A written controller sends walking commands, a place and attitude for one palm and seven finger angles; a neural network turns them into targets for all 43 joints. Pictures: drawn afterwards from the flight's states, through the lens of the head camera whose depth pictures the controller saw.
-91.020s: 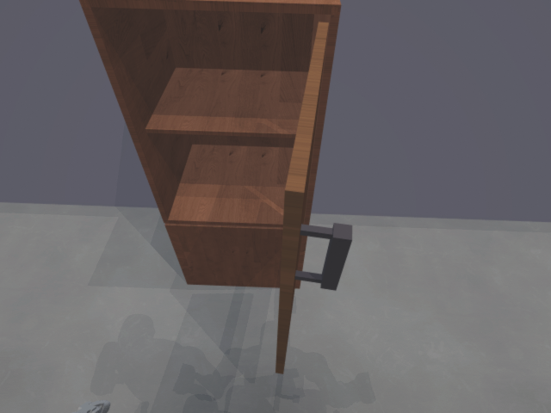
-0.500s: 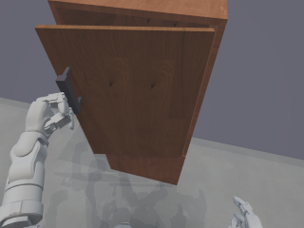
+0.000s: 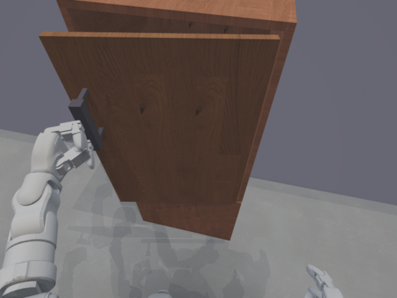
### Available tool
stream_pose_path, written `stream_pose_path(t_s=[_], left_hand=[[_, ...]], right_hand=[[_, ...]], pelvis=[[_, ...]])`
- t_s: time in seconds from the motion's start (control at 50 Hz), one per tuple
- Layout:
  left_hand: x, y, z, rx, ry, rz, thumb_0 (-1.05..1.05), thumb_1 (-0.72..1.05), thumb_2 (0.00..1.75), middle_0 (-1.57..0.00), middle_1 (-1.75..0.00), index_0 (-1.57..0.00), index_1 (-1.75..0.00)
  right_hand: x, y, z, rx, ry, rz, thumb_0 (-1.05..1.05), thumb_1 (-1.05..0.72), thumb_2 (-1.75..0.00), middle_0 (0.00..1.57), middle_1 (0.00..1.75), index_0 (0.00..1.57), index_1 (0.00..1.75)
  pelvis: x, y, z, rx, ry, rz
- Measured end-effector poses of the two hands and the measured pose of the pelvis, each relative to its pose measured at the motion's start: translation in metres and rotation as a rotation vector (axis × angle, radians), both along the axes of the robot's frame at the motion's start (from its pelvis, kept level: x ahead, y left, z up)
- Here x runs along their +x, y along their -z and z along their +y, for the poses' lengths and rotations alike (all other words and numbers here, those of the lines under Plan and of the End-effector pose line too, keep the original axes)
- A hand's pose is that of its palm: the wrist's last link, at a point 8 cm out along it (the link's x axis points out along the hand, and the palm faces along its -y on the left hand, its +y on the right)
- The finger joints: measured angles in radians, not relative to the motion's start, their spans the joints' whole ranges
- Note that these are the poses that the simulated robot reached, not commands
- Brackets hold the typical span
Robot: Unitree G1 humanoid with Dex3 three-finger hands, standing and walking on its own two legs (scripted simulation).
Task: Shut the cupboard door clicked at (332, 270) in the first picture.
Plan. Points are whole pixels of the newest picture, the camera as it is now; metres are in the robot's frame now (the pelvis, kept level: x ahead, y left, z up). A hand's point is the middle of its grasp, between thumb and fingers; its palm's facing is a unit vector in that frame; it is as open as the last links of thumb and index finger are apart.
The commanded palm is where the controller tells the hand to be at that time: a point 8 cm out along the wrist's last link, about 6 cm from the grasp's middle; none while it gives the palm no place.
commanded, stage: push the door shut along its arc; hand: left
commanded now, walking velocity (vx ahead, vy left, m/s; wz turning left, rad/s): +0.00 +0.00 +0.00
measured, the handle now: (90, 120) +0.45 +0.26 +0.12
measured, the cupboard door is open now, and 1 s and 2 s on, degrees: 13 0 0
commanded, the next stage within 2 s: pull the fist back off the door in 1.16 s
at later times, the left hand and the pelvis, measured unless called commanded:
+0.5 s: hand (97, 135) +0.40 +0.23 +0.12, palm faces -0.05 -1.00 -0.02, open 3.1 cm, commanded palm +0.39 +0.27 +0.12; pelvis -0.01 -0.01 -0.01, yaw +0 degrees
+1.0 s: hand (113, 116) +0.45 +0.21 +0.12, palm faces -0.19 -0.98 +0.00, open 3.1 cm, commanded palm +0.46 +0.25 +0.12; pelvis -0.01 +0.01 -0.02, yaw -1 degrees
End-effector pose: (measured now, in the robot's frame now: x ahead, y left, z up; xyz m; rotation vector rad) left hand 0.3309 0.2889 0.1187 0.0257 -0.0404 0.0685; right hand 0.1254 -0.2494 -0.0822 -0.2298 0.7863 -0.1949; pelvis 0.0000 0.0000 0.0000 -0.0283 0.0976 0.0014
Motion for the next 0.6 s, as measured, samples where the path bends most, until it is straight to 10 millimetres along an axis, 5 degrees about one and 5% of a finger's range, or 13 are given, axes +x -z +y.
stream_pose_path(t_s=[0.24, 0.6], left_hand=[[0.018, 0.003, -0.013, -0.007, 0.044, 0.052, 0.01, 0.90, 0.90, -1.30, -1.50, -1.30, -1.50], [0.063, -0.003, -0.009, -0.002, 0.152, 0.034, 0.02, 0.90, 0.90, -1.32, -1.50, -1.31, -1.50]], right_hand=[[0.003, 0.001, -0.001, -0.002, -0.014, -0.006, 0.01, -0.90, -0.90, 0.20, 0.30, 0.21, 0.30], [-0.058, 0.019, -0.027, -0.054, 0.079, 0.183, 0.01, -0.90, -0.90, 0.20, 0.30, 0.21, 0.30]], pelvis=[[-0.006, 0.001, -0.005, 0.001, -0.010, 0.002], [-0.007, 0.008, -0.004, -0.009, -0.005, 0.053]])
